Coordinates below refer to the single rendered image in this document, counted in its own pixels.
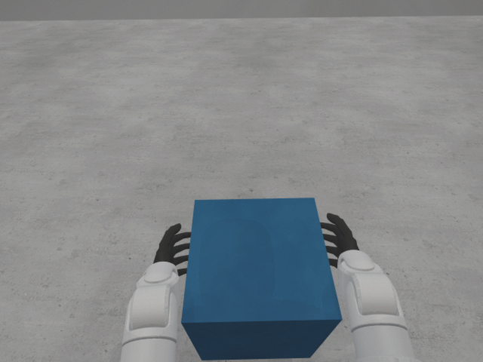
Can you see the left robot hand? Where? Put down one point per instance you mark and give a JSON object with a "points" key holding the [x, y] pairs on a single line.
{"points": [[167, 251]]}

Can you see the right robot hand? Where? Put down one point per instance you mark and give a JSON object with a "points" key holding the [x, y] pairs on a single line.
{"points": [[343, 239]]}

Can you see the robot right forearm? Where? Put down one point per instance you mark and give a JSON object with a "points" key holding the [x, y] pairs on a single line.
{"points": [[376, 320]]}

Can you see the carton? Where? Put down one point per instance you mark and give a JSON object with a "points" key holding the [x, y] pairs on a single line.
{"points": [[258, 281]]}

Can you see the robot left forearm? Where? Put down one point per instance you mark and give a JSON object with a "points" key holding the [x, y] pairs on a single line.
{"points": [[150, 333]]}

